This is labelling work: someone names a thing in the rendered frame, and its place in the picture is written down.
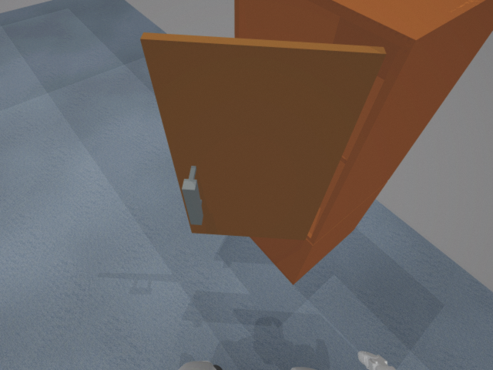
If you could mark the handle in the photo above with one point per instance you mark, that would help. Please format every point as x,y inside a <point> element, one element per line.
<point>192,198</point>

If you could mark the right robot hand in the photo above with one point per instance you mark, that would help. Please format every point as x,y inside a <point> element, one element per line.
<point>373,362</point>

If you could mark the cupboard door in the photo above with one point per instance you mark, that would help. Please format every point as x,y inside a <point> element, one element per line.
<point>265,122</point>

